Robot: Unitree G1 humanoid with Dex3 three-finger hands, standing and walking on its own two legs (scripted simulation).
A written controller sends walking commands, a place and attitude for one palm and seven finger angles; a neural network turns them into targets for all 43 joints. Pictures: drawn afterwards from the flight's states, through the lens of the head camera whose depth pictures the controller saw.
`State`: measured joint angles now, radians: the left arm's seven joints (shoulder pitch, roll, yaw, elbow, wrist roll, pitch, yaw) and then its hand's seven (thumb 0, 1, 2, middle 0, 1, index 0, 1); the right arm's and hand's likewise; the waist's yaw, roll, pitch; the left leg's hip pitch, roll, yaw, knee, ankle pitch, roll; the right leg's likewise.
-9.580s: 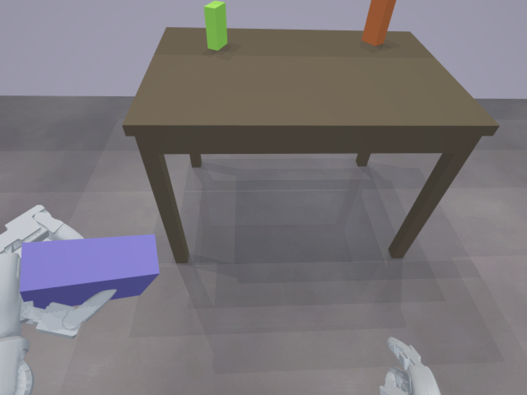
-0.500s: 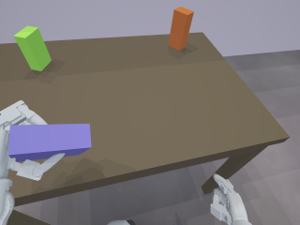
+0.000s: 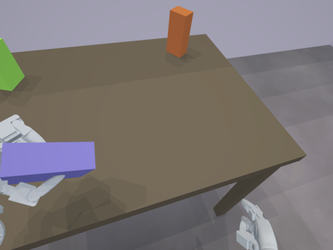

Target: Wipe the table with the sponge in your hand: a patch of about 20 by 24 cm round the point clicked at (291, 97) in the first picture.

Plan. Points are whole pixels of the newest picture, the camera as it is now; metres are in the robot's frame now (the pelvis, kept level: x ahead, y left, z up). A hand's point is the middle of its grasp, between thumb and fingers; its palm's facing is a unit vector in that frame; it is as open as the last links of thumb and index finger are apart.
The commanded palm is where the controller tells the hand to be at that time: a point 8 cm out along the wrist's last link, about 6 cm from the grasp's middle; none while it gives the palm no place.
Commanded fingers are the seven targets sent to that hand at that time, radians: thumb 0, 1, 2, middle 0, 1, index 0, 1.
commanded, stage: shuffle to correct the standing spot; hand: left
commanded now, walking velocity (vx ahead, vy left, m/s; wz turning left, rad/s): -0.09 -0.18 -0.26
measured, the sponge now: (62, 162) +0.23 +0.22 +0.13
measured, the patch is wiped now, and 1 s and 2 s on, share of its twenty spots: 0.00 0.00 0.00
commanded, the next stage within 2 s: none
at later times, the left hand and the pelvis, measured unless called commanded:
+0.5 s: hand (57, 173) +0.20 +0.20 +0.16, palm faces +0.31 -0.86 -0.41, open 8.9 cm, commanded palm +0.15 +0.24 +0.18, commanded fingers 0.00 0.10 1.30 -1.20 -1.60 -1.20 -1.60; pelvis -0.02 -0.04 -0.01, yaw -2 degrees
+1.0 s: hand (62, 170) +0.21 +0.20 +0.16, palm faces +0.28 -0.86 -0.44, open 8.9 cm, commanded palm +0.16 +0.24 +0.18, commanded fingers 0.00 0.10 1.30 -1.20 -1.60 -1.20 -1.60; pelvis -0.01 -0.04 +0.00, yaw -1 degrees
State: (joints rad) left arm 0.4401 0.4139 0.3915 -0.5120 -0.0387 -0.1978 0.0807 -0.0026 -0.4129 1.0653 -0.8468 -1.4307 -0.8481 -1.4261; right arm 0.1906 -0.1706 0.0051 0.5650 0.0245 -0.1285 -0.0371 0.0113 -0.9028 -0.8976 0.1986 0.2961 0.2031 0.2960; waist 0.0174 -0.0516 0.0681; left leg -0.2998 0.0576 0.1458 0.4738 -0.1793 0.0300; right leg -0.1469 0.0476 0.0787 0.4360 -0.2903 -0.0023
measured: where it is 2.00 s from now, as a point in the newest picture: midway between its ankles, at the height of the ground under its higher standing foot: outside the picture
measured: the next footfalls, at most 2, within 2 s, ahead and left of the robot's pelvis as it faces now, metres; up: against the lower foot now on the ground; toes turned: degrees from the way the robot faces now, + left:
none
